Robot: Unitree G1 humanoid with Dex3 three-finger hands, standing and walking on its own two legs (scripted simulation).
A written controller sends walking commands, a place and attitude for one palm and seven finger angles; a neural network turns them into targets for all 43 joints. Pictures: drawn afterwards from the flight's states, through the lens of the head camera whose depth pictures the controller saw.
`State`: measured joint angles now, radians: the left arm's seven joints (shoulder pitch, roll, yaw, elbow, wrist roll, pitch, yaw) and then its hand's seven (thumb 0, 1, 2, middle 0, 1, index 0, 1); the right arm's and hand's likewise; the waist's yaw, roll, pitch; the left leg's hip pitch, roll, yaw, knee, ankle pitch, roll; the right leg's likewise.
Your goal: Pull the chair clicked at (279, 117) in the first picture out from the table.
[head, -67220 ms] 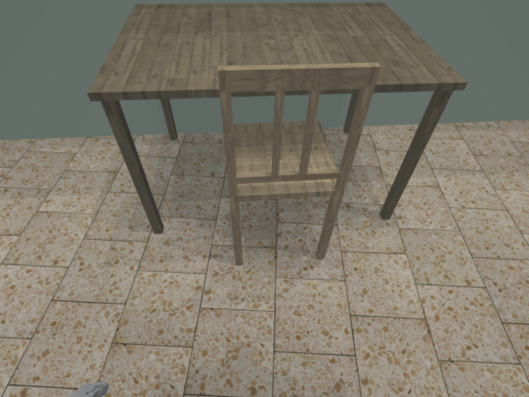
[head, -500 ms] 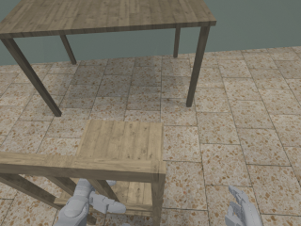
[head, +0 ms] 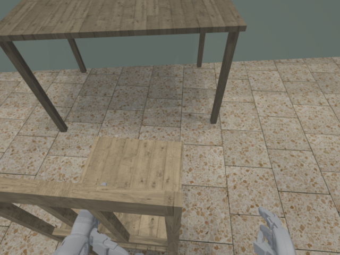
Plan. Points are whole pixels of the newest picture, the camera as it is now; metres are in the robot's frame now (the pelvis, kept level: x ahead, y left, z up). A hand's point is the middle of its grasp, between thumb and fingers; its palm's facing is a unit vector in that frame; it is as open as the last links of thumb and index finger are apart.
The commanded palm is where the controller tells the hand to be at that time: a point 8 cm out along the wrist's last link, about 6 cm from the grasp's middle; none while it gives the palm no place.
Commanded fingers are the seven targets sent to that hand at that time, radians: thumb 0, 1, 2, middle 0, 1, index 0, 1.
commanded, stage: draw the fingers out of the gap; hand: left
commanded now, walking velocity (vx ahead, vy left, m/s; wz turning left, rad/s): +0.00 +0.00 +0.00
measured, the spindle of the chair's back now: (75, 221) +0.22 +0.23 -0.04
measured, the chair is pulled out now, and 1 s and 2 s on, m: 0.65 0.64 0.62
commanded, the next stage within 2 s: draw the hand back to the body in 0.66 s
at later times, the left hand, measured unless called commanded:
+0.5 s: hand out of the picture +0.12 +0.14 -0.03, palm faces -0.08 -0.99 -0.11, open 17.5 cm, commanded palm +0.10 +0.19 -0.01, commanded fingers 0.00 -0.55 0.20 0.00 0.00 0.00 0.00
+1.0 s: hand out of the picture +0.10 +0.15 +0.02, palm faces +0.05 -1.00 -0.02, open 17.3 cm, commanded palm +0.06 +0.21 +0.04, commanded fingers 0.00 -0.55 0.20 0.00 0.00 0.00 0.00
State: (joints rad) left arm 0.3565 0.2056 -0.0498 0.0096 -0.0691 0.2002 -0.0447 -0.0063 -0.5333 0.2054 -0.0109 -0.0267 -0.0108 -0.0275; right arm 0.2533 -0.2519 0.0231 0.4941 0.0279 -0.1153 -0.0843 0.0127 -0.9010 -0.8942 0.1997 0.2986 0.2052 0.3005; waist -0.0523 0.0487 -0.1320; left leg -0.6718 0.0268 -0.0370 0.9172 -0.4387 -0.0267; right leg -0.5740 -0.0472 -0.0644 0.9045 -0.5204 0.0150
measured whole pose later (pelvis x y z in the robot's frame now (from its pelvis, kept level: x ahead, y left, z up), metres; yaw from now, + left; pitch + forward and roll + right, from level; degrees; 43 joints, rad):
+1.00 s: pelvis -0.03 +0.01 -0.03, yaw +0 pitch +11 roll -3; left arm 0.86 0.19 -0.07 -0.40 -0.15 -0.11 -0.07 -0.01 -0.54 0.20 0.00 0.00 -0.04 -0.02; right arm 0.25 -0.19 -0.02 0.48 0.05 -0.20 -0.11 0.01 -0.90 -0.89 0.20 0.30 0.20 0.30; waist 0.02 0.06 -0.17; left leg -0.82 0.03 -0.07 1.12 -0.49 -0.02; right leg -0.69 -0.04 -0.09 1.07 -0.56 0.02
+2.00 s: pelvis +0.00 +0.01 +0.04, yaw +0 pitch -4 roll +0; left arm 0.43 0.39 0.32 -0.46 -0.05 -0.02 0.16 0.01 0.63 0.77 -0.17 -0.24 -0.30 -0.32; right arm 0.15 -0.23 0.06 0.68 0.01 -0.21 -0.13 0.01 -0.90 -0.89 0.20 0.30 0.21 0.30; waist 0.11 0.09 0.03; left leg -0.20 0.02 -0.02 0.58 -0.30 -0.01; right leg -0.10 -0.05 -0.07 0.54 -0.36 0.03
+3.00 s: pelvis -0.06 +0.02 +0.05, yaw -2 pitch -1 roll -1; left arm 0.58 0.42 0.38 -0.49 -0.06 -0.15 0.13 0.02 0.89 0.90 -0.21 -0.30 -0.21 -0.30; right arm 0.16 -0.22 -0.01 0.60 0.01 -0.04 -0.12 0.01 -0.90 -0.89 0.20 0.30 0.20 0.30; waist 0.03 0.04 0.05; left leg -0.32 0.03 0.01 0.49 -0.16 0.00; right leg -0.24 -0.04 -0.03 0.48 -0.23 0.04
